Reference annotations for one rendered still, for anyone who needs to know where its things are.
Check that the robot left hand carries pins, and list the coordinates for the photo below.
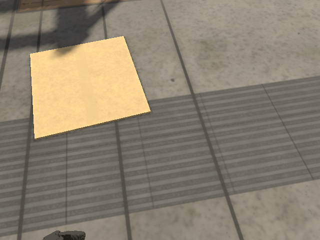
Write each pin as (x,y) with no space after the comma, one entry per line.
(66,235)

